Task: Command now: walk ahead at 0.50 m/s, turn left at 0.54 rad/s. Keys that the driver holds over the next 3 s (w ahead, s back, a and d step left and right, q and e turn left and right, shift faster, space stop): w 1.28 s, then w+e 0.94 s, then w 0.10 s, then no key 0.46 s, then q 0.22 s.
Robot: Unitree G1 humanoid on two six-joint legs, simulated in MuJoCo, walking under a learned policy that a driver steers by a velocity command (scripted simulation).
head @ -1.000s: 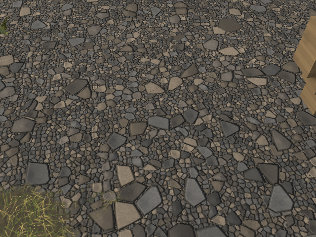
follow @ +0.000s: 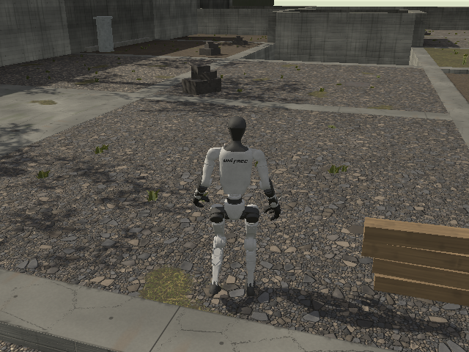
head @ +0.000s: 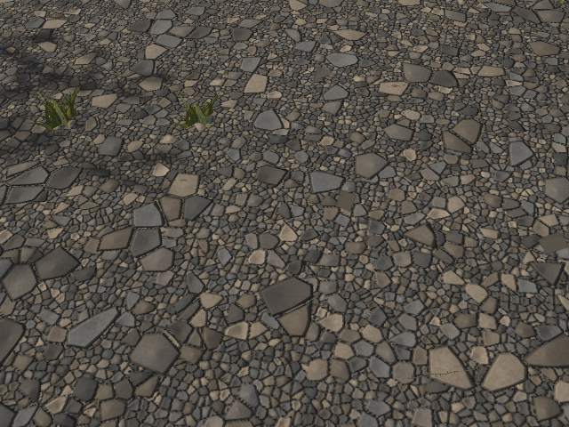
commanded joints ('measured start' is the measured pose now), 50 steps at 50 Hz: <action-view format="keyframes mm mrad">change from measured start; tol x32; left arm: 1 58 107 33 -23 4 2 -2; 50 58 133 21 54 -2 10 -47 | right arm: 1 -71 -58 -18 -123 -4 -6 8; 50 -26 -83 -4 7 -11 -42 1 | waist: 1 28 -130 4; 20 -113 207 -333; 50 9 -132 -41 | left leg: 1 -275 128 -27 32 83 -1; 17 242 25 169 -803 277 85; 20 877 460 -641 -944 197 346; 26 337 284 -168 -1079 411 244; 39 449 311 -35 -1037 380 163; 42 445 237 30 -764 689 108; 45 -261 23 -38 45 -170 -7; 50 -161 184 5 -100 108 10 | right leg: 1 245 -263 325 -319 -40 -162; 15 342 -280 86 -315 204 -160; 18 186 -178 -42 104 420 -73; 21 -464 -64 83 760 -312 -5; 40 -143 -63 14 -36 133 -45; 42 136 -7 -41 -70 123 -89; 44 765 -377 616 -163 -2 -318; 50 275 -250 338 -355 90 -234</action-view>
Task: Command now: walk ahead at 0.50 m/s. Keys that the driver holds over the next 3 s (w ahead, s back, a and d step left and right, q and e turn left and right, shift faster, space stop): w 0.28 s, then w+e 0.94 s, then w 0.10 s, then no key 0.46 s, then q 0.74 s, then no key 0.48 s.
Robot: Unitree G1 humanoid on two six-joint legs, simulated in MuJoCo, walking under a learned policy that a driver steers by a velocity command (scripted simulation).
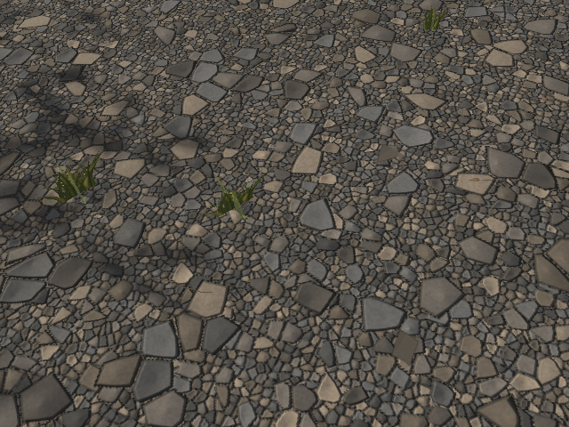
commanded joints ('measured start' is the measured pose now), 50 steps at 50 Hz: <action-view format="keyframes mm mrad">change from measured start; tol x32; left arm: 1 20 110 27 -42 2 -22 3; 22 260 12 -9 22 -22 2 38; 43 -214 65 25 -151 -27 54 -21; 50 198 252 95 -98 -24 37 -1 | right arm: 1 21 -71 -23 -72 -4 1 -6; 16 -363 -34 -4 -176 4 -19 40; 22 148 -267 -81 -57 -33 -26 19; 50 -91 -127 -29 -70 18 -55 5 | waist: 1 -17 -123 -71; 17 71 -109 57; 22 -82 284 -394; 42 -76 17 89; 50 118 -147 -316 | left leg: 1 -178 88 -50 -38 77 -1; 17 -156 13 9 -672 311 6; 20 284 -22 38 -725 307 62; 22 885 392 -592 -782 180 274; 28 347 229 -165 -1004 221 159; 38 385 217 153 -1056 400 135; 46 539 229 264 -637 1017 62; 47 403 184 284 -396 933 23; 49 -242 -92 47 209 -253 -65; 50 -356 -36 -64 244 -188 -43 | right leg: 1 202 -269 343 -297 81 -189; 18 384 -286 207 -214 263 -116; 20 293 -202 152 42 443 -69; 22 -292 19 92 674 -412 34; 24 -439 -76 173 811 -322 32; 37 -312 -153 96 315 204 56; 46 -9 6 -83 114 -37 -75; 50 745 -353 813 -216 -163 -328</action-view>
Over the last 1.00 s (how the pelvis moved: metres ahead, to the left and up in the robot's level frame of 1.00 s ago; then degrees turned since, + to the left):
0.50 0.02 0.01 6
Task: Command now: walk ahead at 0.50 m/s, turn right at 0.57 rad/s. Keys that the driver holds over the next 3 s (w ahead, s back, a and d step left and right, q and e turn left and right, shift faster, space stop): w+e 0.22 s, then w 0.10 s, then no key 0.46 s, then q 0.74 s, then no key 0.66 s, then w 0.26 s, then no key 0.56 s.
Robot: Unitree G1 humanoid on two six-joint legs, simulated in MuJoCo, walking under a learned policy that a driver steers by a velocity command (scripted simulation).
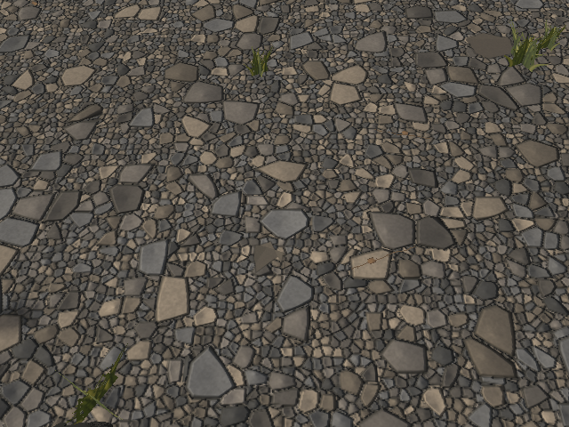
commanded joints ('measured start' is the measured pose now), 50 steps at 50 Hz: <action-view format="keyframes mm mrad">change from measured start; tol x32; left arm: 1 275 182 52 -6 5 -28 6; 50 171 140 39 8 28 33 119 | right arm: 1 -112 -122 -7 -160 33 -84 18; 50 -150 -76 9 -122 -2 56 25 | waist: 1 134 -90 -257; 19 99 -104 -51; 24 2 289 -511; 50 50 -143 -135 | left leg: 1 -695 -40 -185 385 35 50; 19 -368 -82 -147 -506 526 48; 23 418 257 -483 -453 1228 330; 34 -107 114 -245 -670 803 269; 40 -275 -8 -230 -641 62 108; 50 -336 -108 -128 -275 349 80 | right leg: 1 757 -315 659 -381 -83 -255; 7 316 -181 361 -446 266 -200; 16 336 -163 329 -404 104 -123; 21 458 -123 338 -121 541 -35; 25 -98 42 283 668 -473 137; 39 413 -101 141 -229 94 95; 50 391 -286 239 -198 277 -34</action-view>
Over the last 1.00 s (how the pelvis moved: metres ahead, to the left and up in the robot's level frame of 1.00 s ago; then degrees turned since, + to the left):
0.50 -0.03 -0.02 -21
